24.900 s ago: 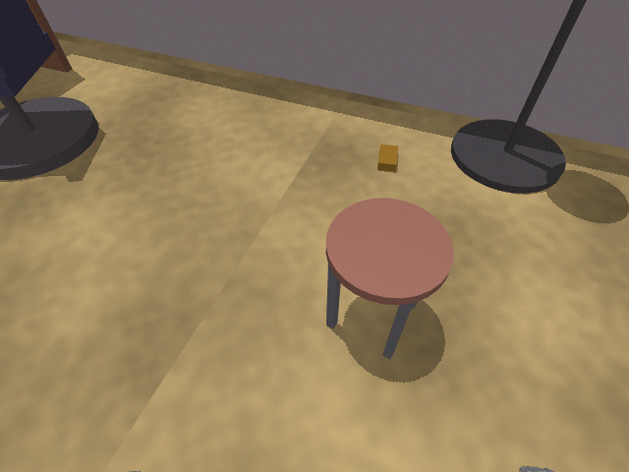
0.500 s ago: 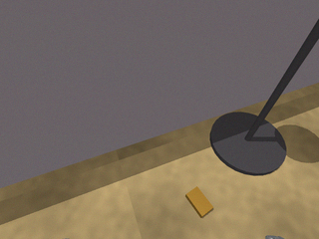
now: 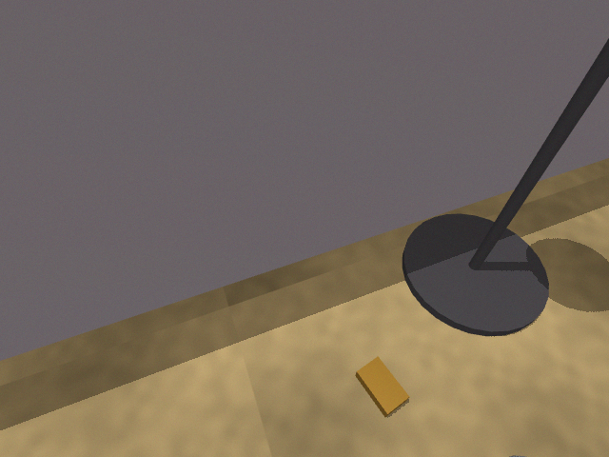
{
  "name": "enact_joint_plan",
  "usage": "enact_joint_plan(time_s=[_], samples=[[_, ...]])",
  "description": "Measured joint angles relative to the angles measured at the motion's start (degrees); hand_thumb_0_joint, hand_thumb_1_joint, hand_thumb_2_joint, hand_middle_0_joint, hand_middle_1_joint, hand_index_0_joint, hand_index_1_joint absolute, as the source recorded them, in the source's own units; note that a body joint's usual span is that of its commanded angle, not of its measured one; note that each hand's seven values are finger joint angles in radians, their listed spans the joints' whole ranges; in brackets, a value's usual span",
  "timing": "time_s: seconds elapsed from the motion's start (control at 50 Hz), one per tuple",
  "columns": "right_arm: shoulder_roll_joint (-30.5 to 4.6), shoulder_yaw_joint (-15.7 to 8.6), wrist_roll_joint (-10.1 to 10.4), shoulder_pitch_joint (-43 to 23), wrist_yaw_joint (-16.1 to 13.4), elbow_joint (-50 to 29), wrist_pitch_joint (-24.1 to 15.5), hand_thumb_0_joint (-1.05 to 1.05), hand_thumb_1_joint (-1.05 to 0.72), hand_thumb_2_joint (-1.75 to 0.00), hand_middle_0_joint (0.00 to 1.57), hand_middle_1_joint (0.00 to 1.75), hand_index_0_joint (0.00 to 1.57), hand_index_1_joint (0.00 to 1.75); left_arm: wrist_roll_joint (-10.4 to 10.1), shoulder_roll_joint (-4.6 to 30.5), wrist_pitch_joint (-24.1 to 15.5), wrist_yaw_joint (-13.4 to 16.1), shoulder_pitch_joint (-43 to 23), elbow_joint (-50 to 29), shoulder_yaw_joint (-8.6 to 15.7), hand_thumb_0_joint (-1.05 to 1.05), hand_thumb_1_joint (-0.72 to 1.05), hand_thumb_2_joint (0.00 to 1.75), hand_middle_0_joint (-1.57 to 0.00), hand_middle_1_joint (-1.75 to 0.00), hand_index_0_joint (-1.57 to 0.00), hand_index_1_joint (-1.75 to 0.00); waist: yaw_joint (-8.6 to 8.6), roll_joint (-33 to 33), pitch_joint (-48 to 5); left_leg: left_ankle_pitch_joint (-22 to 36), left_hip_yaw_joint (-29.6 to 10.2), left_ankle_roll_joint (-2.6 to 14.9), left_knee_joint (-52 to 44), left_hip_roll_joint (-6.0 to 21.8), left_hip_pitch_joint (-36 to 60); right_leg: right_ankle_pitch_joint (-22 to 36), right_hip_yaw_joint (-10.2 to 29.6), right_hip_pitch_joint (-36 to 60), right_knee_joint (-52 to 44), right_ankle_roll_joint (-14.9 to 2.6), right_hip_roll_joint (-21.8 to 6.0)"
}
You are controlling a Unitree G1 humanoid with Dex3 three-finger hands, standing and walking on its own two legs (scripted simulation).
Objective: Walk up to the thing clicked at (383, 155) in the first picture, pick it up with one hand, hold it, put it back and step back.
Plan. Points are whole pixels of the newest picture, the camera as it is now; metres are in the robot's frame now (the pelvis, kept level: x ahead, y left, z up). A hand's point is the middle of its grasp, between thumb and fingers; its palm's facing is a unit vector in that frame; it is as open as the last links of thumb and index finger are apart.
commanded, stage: stand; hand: right
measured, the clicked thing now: (381, 385) +0.40 -0.22 -0.76
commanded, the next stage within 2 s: walk up in 0.86 s
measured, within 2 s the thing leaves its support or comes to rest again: neither
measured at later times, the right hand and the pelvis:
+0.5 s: hand out of the picture +0.08 -0.26 -0.15, palm faces -0.03 +0.94 -0.35, open 7.4 cm; pelvis +0.00 +0.00 +0.00, yaw +0 degrees
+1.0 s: hand out of the picture +0.07 -0.26 -0.16, palm faces -0.02 +0.93 -0.36, open 7.4 cm; pelvis -0.01 +0.00 +0.00, yaw +1 degrees
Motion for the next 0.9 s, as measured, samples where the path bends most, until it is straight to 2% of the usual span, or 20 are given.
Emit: enact_joint_plan(time_s=[0.86, 0.9], samples=[[0.0, 0.1, 0.0, 0.5, 0.0, -0.4, 0.1, 0.00, -0.90, -0.90, 0.20, 0.30, 0.20, 0.30, 0.1, 0.0, -0.1, 0.1, 0.7, -0.5, 0.1, 0.00, 0.90, 0.90, -0.21, -0.30, -0.20, -0.30, -0.05, -0.2, -0.2, -0.3, -0.4, 0.10, 0.6, -0.1, -0.3, -0.1, -0.4, 0.3, -0.2, 0.08, -0.1], [0.1, -0.5, 0.2, 0.2, 0.0, -0.9, 0.3, 0.00, -0.90, -0.90, 0.20, 0.30, 0.20, 0.30, -0.4, 0.2, 0.3, 0.0, 0.5, -1.0, 0.4, 0.00, 0.90, 0.90, -0.21, -0.30, -0.20, -0.30, -0.10, -0.3, 0.4, -0.4, -0.4, 0.13, 1.2, -0.2, -0.8, -0.4, -0.4, -0.5, 0.8, 0.02, -0.1]])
